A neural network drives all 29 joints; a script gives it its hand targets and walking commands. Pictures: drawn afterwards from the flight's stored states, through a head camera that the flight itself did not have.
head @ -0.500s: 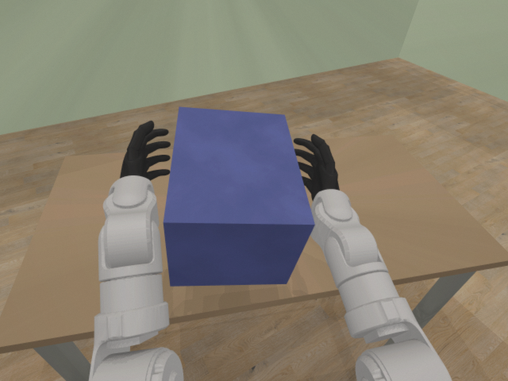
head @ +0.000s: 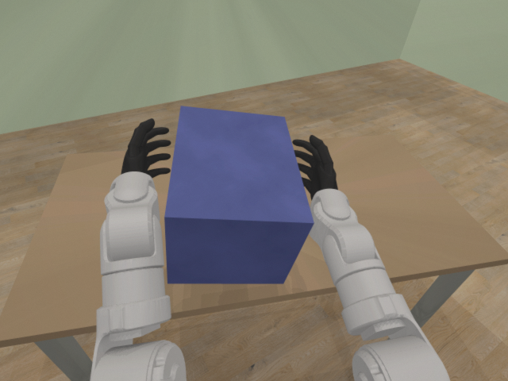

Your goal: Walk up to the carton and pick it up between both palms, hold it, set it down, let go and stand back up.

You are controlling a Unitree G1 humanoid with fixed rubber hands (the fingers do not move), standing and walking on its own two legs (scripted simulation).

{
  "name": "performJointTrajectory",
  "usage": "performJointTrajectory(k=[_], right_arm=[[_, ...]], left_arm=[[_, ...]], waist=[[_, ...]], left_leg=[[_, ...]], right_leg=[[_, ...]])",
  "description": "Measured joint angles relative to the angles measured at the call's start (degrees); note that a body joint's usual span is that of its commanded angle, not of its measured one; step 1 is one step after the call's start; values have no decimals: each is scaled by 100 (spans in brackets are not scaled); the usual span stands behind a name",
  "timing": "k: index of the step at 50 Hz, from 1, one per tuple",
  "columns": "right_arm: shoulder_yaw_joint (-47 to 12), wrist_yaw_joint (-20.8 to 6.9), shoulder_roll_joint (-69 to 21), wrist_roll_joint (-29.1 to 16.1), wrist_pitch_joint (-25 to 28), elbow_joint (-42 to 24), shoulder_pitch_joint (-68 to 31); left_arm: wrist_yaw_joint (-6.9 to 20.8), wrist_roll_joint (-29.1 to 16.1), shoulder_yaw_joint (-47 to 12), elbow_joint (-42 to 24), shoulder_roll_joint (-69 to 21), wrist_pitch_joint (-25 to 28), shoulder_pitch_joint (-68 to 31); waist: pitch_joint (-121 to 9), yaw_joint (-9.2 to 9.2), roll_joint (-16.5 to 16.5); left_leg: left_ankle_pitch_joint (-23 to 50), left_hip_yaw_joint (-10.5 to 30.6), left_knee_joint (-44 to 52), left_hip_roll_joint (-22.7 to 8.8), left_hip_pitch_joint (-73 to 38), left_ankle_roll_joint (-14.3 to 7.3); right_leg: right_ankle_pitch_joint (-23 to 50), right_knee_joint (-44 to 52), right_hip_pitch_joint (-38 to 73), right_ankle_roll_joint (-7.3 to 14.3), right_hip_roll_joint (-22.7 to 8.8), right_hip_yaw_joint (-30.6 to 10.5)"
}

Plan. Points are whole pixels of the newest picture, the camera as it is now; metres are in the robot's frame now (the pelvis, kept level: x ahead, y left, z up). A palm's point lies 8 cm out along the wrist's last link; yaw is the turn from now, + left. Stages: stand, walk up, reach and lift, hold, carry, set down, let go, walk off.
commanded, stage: hold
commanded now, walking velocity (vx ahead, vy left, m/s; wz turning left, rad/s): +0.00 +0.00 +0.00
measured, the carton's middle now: (231, 193) +0.38 +0.02 +0.14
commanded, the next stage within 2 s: none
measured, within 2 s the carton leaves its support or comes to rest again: neither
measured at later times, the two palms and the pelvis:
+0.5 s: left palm (137, 175) +0.36 +0.15 +0.19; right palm (320, 187) +0.35 -0.12 +0.17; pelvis +0.00 +0.00 +0.00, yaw +0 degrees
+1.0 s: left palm (137, 177) +0.36 +0.15 +0.19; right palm (320, 188) +0.35 -0.12 +0.16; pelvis +0.00 +0.00 +0.00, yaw +0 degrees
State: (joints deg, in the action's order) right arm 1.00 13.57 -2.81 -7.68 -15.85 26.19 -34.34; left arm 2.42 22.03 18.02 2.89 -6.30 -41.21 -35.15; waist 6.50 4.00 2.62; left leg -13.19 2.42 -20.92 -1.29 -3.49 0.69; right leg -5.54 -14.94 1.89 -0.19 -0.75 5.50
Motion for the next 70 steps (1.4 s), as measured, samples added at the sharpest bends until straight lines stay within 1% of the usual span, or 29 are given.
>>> performJointTrajectory(k=[11,20,32,41,49,54,63,70], right_arm=[[-87,45,21,-52,49,-111,88],[-56,45,8,-37,52,-53,43],[-144,76,46,-117,22,-175,150],[-165,70,69,-177,30,-198,148],[-132,57,36,-113,33,-172,136],[-130,58,28,-94,61,-187,137],[-158,81,53,-148,8,-190,132],[-100,67,16,-107,33,-181,131]], left_arm=[[17,-57,-41,-85,11,83,132],[24,-41,-31,-29,32,61,71],[29,-40,-75,-150,2,31,189],[18,-6,-83,-242,-28,-24,194],[19,-27,-78,-200,-6,3,198],[18,-45,-85,-223,6,8,189],[37,-22,-63,-199,-9,-4,198],[38,-39,-57,-173,2,-10,155]], waist=[[-10,15,-7],[-38,-3,16],[-45,59,-10],[30,30,1],[10,10,-18],[8,39,-29],[4,36,-13],[-22,16,-13]], left_leg=[[-2,23,-22,-14,58,13],[-3,18,-13,-5,62,9],[-69,22,-74,0,14,-3],[-69,-1,-71,-11,-21,0],[-41,5,-38,-7,7,3],[-39,30,-42,-7,7,7],[-44,18,-42,-17,-19,13],[-29,12,-41,-13,28,11]], right_leg=[[5,5,-37,6,13,23],[-9,-12,-54,5,4,18],[-46,-19,21,-15,-1,22],[-36,-13,48,-9,11,-1],[-27,-9,10,-3,7,6],[-31,-5,23,-2,6,30],[-38,-20,35,1,16,18],[-28,-28,-16,3,12,13]])
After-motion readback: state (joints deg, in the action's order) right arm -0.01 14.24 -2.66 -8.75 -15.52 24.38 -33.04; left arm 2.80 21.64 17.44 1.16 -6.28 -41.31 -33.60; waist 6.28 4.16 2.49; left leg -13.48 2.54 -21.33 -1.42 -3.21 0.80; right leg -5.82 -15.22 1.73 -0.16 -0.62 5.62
